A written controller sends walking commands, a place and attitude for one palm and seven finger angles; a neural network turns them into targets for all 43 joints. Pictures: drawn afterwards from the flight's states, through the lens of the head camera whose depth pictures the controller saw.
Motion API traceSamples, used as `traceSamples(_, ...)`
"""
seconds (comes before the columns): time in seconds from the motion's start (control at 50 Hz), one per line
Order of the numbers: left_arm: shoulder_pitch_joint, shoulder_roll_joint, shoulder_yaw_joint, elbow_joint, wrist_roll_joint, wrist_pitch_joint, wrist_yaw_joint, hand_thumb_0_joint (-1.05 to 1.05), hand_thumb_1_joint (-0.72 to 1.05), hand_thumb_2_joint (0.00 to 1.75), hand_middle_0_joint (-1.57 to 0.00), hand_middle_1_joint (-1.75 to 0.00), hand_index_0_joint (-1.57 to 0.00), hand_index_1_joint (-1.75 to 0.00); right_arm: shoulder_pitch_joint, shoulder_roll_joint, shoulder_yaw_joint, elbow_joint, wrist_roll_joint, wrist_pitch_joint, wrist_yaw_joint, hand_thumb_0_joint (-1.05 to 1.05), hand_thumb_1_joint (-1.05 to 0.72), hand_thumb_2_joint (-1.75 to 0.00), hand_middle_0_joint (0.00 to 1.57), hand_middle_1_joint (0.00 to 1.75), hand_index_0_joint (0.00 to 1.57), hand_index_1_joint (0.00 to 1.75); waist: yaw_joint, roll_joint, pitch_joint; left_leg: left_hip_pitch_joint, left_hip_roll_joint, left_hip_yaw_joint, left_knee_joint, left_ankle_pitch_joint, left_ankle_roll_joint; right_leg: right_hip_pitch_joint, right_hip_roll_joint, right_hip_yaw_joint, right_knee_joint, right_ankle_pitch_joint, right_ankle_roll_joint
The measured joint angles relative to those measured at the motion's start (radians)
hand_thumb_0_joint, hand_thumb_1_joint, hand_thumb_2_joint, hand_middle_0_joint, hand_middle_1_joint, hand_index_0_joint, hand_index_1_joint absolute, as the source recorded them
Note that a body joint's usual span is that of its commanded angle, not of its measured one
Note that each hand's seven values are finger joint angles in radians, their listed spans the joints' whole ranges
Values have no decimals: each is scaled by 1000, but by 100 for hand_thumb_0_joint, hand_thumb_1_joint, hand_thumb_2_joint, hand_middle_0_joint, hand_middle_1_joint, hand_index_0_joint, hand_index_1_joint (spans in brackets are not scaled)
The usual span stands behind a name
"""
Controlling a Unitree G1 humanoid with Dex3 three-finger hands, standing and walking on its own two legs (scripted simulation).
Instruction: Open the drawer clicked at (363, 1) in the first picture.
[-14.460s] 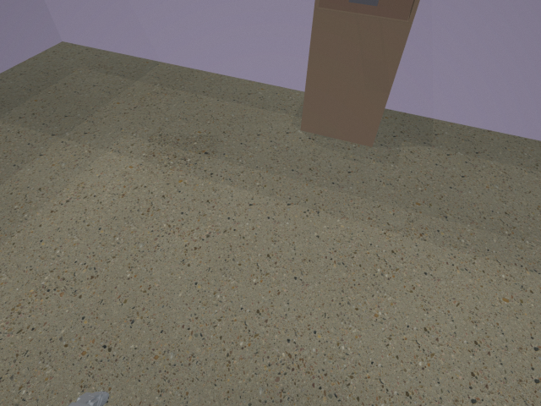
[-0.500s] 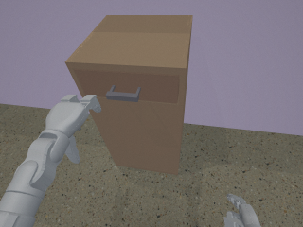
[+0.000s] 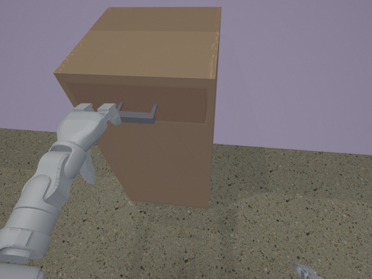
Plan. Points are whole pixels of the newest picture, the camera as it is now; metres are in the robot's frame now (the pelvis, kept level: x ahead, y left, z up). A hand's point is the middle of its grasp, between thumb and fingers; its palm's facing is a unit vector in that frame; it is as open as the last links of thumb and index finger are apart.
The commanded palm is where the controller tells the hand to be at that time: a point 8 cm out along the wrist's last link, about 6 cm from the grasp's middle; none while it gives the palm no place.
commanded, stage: move the hooked fingers above the handle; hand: left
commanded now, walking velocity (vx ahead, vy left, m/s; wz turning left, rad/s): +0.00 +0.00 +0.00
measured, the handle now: (135, 111) +0.55 +0.21 +0.01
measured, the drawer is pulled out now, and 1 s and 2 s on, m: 0.00 0.00 0.00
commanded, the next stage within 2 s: lower the fingers behind the handle in 1.70 s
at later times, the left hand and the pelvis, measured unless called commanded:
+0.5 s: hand (109, 125) +0.43 +0.23 +0.07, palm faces -0.06 -0.05 -1.00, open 13.8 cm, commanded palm +0.43 +0.24 +0.14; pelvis +0.01 +0.01 -0.01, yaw +0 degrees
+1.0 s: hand (125, 109) +0.50 +0.21 +0.06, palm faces -0.05 -0.04 -1.00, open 13.8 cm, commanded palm +0.48 +0.22 +0.13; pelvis +0.01 +0.01 -0.02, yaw -2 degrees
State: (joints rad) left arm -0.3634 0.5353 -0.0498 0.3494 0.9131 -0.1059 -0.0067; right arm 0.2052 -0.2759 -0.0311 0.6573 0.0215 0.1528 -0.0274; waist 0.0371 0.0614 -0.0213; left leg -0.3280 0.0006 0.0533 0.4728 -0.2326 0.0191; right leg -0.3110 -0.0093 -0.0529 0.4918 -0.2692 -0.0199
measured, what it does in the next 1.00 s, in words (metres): stands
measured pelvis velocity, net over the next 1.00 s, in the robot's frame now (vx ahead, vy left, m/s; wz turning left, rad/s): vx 0.01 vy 0.01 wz -0.04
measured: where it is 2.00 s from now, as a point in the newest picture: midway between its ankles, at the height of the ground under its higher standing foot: outside the picture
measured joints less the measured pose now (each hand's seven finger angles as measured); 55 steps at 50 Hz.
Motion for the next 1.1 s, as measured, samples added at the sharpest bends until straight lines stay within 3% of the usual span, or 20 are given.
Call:
traceSamples(0.1,-37,-5,-11,39,5,-20,17,0,-49,30,-31,-120,-32,-120,11,4,-9,6,1,-2,-2,1,-91,-90,20,30,20,30,-3,-5,-10,-24,-2,-3,22,-14,3,-20,-3,-2,16,-12,3)
traceSamples(0.36,-185,-22,-28,225,48,-2,45,0,-49,30,-31,-120,-32,-120,16,26,-4,-4,0,11,5,0,-91,-90,20,30,20,30,-28,-18,-39,-83,-2,8,70,-43,10,-79,-5,9,56,-32,9)
traceSamples(0.5,-258,-29,-43,310,60,-30,53,0,-49,30,-31,-120,-32,-120,45,27,-12,3,-4,16,4,0,-91,-90,20,30,20,30,-38,-23,-50,-122,-2,6,101,-57,13,-113,-6,8,79,-42,12)
traceSamples(0.92,-495,-12,-23,618,123,-7,139,0,-49,30,-31,-120,-32,-120,145,16,-25,39,-15,11,4,0,-91,-90,20,30,20,30,-128,-26,-80,-253,14,18,173,-80,16,-243,7,21,133,-49,13)
traceSamples(1.1,-463,4,26,607,132,-12,147,0,-49,30,-31,-120,-32,-120,175,15,-30,36,-18,18,5,0,-91,-90,20,30,20,30,-136,-19,-91,-258,24,34,171,-85,16,-254,17,38,128,-45,13)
